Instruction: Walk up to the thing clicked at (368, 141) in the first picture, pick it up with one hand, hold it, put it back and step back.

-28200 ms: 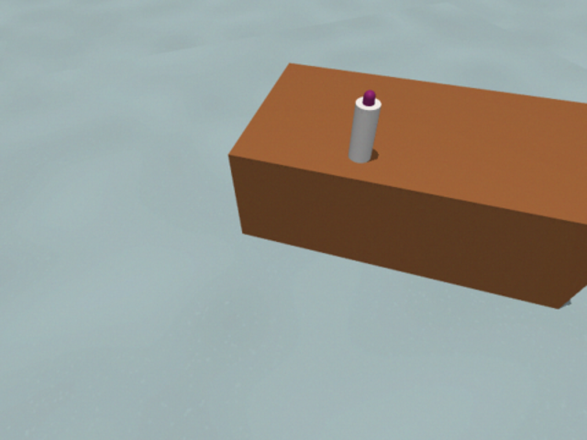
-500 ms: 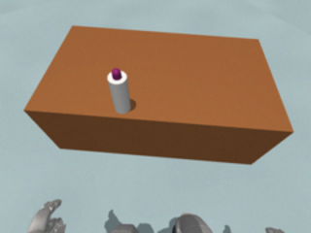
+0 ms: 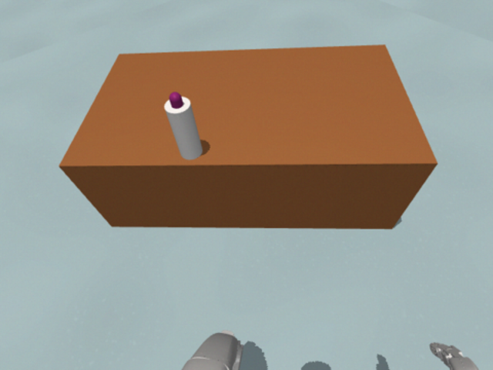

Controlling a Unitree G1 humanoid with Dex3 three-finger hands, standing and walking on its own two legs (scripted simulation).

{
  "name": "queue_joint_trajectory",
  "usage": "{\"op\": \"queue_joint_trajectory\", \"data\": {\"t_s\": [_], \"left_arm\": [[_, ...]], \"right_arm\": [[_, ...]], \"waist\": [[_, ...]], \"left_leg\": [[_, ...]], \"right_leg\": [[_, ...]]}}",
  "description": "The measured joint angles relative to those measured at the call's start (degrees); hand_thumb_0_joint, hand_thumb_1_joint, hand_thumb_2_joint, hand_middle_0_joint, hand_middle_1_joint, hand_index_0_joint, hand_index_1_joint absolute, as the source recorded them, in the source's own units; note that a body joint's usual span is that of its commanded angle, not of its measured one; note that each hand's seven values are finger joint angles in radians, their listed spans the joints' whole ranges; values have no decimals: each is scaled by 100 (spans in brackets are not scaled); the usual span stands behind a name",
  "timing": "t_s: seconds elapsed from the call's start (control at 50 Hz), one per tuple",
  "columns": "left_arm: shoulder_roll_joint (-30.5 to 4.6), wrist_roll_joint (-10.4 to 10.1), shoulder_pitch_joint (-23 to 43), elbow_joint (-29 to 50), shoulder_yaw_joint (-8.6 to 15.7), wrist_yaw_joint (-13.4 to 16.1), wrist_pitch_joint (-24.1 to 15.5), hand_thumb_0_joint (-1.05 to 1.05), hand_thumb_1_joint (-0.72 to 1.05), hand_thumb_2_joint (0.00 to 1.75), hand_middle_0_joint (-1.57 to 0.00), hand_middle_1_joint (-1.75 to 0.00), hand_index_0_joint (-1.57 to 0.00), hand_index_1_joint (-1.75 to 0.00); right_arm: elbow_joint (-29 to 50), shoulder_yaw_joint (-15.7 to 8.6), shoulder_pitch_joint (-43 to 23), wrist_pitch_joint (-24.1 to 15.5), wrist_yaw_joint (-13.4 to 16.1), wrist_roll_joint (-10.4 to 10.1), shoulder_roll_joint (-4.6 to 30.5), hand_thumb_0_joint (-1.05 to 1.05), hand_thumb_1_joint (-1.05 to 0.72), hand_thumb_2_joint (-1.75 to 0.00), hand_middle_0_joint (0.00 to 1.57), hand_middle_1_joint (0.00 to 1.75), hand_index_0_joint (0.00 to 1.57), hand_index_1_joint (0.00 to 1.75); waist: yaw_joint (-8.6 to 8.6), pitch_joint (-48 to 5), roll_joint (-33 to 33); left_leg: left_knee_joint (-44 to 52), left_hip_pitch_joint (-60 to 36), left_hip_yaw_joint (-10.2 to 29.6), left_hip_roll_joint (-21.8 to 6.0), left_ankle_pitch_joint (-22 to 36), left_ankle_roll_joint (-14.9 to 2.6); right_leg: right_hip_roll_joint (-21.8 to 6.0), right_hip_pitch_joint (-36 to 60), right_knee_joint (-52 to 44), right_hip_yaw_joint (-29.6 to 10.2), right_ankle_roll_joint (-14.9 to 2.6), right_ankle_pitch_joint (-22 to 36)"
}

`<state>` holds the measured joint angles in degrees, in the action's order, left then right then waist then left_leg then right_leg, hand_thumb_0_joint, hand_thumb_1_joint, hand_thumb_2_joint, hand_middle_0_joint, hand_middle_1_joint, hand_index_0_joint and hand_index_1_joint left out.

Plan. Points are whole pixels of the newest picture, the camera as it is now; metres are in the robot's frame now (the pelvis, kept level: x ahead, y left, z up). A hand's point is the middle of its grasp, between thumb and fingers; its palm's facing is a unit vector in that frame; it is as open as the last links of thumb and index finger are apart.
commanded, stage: step back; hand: left
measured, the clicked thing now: (183, 125) +0.82 +0.26 -0.19
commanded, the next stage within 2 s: stand in 1.64 s
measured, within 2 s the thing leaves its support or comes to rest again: neither
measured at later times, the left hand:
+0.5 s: hand out of the picture -0.08 +0.25 -0.15, palm faces +0.02 -0.92 -0.39, open 7.4 cm
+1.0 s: hand out of the picture -0.21 +0.25 -0.14, palm faces +0.09 -0.91 -0.39, open 7.4 cm
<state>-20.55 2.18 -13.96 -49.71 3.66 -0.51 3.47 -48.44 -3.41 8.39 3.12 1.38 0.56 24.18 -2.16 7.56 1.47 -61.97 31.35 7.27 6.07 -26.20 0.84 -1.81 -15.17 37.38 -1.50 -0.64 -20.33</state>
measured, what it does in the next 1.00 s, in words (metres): walks backwards: left foot, then right foot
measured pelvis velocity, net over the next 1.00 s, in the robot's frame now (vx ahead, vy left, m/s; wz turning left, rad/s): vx -0.24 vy -0.03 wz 0.07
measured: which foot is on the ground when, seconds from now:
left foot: up 0.00-0.18, down 0.20-0.54, up 0.56-0.78, down 0.80-1.00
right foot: down 0.00-0.22, up 0.24-0.50, down 0.52-1.00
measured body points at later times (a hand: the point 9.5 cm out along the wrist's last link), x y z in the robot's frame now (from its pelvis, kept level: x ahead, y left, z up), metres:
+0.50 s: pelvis -0.17 -0.02 -0.01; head -0.12 -0.02 +0.44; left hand -0.08 +0.30 -0.12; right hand -0.02 -0.33 -0.12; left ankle -0.09 +0.12 -0.73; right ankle -0.21 -0.15 -0.72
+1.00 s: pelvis -0.24 -0.03 +0.00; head -0.24 -0.03 +0.45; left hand -0.21 +0.30 -0.11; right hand -0.15 -0.33 -0.13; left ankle -0.23 +0.10 -0.73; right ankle -0.22 -0.14 -0.73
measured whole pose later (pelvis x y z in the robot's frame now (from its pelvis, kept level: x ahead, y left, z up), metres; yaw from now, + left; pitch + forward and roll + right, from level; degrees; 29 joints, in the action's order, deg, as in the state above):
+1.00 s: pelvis -0.24 -0.03 +0.00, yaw +4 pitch -3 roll +0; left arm -23.0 1.0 -12.2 -57.8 3.5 -1.0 -0.4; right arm -57.8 -2.0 11.9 0.1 -1.5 2.2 19.6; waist -0.9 3.6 0.0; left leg -33.1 13.8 2.1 -0.1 -16.1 0.4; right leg -0.5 -12.8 33.8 1.6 -1.1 -18.7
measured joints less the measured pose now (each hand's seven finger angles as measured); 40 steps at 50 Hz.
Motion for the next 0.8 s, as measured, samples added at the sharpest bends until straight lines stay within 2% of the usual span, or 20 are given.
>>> {"op": "queue_joint_trajectory", "data": {"t_s": [0.06, 0.14, 0.18, 0.22, 0.24, 0.28, 0.32, 0.36, 0.4, 0.46, 0.5, 0.52, 0.54, 0.58, 0.6, 0.64, 0.68, 0.72, 0.78, 0.8], "left_arm": [[-22, 22, 120, 136, 1, 53, -25, 1, 90, 89, -20, -30, -20, -30], [-126, -8, 413, 441, 3, 133, -80, 1, 90, 89, -20, -30, -20, -30], [-190, -57, 581, 554, -15, 142, -68, 1, 90, 89, -20, -30, -20, -30], [-284, -102, 779, 571, -4, 145, -24, 1, 90, 89, -20, -30, -20, -30], [-282, -131, 838, 532, -2, 150, 7, 1, 90, 89, -20, -30, -20, -30], [-231, -151, 903, 421, -11, 153, 85, 1, 90, 89, -20, -30, -20, -30], [-223, -204, 900, 367, -9, 145, 125, 1, 90, 89, -20, -29, -20, -30], [-213, -227, 847, 345, -8, 130, 95, 1, 90, 89, -20, -29, -20, -30], [-191, -217, 769, 320, -9, 115, 48, 1, 90, 89, -20, -29, -20, -30], [-165, -187, 643, 216, -28, 78, -38, 1, 90, 89, -20, -30, -20, -30], [-162, -160, 538, 78, -44, 56, -128, 1, 90, 89, -20, -30, -20, -30], [-127, -124, 505, -35, -36, 59, -184, 1, 90, 89, -20, -30, -20, -30], [-51, -74, 481, -151, -33, 60, -212, 1, 90, 89, -20, -30, -20, -30], [-18, -20, 320, -266, -62, 30, -217, 1, 90, 89, -20, -30, -20, -30], [-14, -17, 235, -305, -69, 30, -223, 1, 90, 89, -20, -30, -20, -30], [4, -9, 127, -379, -76, 48, -239, 1, 90, 89, -20, -30, -20, -30], [-5, 9, 70, -402, -63, 50, -277, 1, 90, 89, -20, -30, -20, -30], [-47, 32, 53, -388, -45, 39, -320, 1, 90, 89, -21, -30, -20, -30], [-152, 31, 94, -350, -17, 18, -344, 1, 89, 89, -21, -30, -20, -30], [-197, 17, 124, -350, -14, 12, -333, 1, 89, 89, -21, -30, -20, -30]], "right_arm": [[-55, 11, 199, -41, 8, 9, 20, 1, -91, -90, 20, 30, 20, 30], [-160, 37, 323, -39, 2, 59, -64, 1, -91, -90, 20, 30, 20, 30], [-191, 43, 339, -70, -18, 77, -116, 1, -91, -90, 20, 30, 20, 30], [-268, 43, 249, -104, -26, 105, -267, 1, -91, -90, 20, 30, 20, 30], [-275, 76, 220, -97, -61, 96, -308, 1, -91, -90, 20, 30, 20, 30], [-256, 128, 194, -108, -118, 108, -329, 1, -91, -90, 20, 30, 20, 30], [-237, 177, 165, -123, -97, 119, -367, 1, -91, -90, 20, 30, 20, 30], [-202, 195, 96, -113, -73, 135, -367, 1, -90, -90, 20, 30, 20, 30], [-137, 179, -19, -98, -61, 161, -333, 1, -90, -90, 20, 30, 21, 30], [-9, 144, -211, -116, -63, 179, -245, 1, -90, -90, 20, 30, 21, 30], [37, 139, -328, -97, -88, 152, -164, 1, -90, -90, 20, 30, 20, 30], [31, 126, -395, -79, -100, 135, -105, 1, -90, -90, 20, 30, 20, 30], [0, 95, -440, -57, -96, 121, -48, 1, -90, -90, 20, 30, 20, 30], [-97, 53, -359, -3, -60, 96, -71, 1, -91, -90, 20, 30, 20, 30], [-150, 52, -295, 11, -61, 79, -78, 1, -91, -90, 20, 30, 20, 30], [-242, 51, -157, -8, -68, 52, -50, 1, -91, -90, 20, 30, 20, 30], [-336, 43, -13, -43, -86, 64, -21, 1, -91, -90, 20, 30, 20, 30], [-445, 30, 136, -61, -118, 98, -7, 1, -91, -90, 20, 30, 20, 30], [-655, 12, 330, -101, -182, 136, -42, 1, -91, -90, 20, 30, 20, 30], [-736, 2, 367, -130, -192, 146, -80, 1, -91, -90, 20, 30, 20, 30]], "waist": [[53, 28, 22], [125, 161, -28], [168, 223, -77], [130, 399, -377], [107, 432, -436], [195, 387, -326], [220, 295, -299], [190, 213, -285], [158, 177, -246], [106, 154, -171], [65, 100, -113], [60, 99, 0], [113, 131, 180], [54, 0, 149], [5, -61, 90], [-6, -134, 62], [-4, -181, 66], [2, -218, 83], [22, -270, 59], [31, -269, 2]], "left_leg": [[-117, -339, -53, 12, -133, 41], [1115, -1118, -354, -257, -327, 43], [2066, -1557, -528, -369, 34, -9], [2503, -1729, -699, -219, 627, -138], [2468, -1689, -741, -213, 658, -178], [2399, -1545, -640, -357, 719, -225], [2519, -1460, -599, -476, 890, -214], [2638, -1364, -614, -582, 1066, -196], [2702, -1247, -646, -682, 1217, -177], [2665, -1009, -732, -819, 1383, -115], [2492, -786, -796, -909, 1416, -53], [2338, -666, -768, -1003, 1401, -23], [2164, -576, -581, -1037, 1210, -70], [1633, -415, -244, -701, 277, -60], [1259, -361, -132, -519, 70, -47], [692, -332, -17, -295, 5, -45], [529, -452, -53, -252, -1, -18], [819, -717, -152, -331, -55, 15], [1942, -1327, -385, -499, -139, 22], [2413, -1544, -444, -482, 159, -1]], "right_leg": [[-58, -159, -52, 117, -3, 177], [-136, -461, 114, 344, 7, 305], [-192, -666, 329, 450, 34, 311], [-368, -826, 570, 329, 65, 333], [-308, -888, 706, 220, 42, 87], [102, -1068, 1585, -38, 24, -736], [471, -1195, 2522, -332, -15, -991], [631, -1138, 2960, -434, 0, -1011], [603, -879, 2747, -388, 80, -1055], [388, -283, 1530, -200, 118, -981], [261, 215, 313, -60, 59, -556], [314, 361, -69, -2, 51, -323], [426, 374, -90, 92, 31, -252], [371, 217, 77, 59, -36, -249], [305, 173, 95, 7, -58, -221], [199, 148, 31, 3, -45, -117], [127, 100, -1, 42, -28, -38], [81, 43, 8, 124, -18, 1], [-13, -54, 113, 289, 7, -16], [-80, -92, 192, 317, 37, -44]]}}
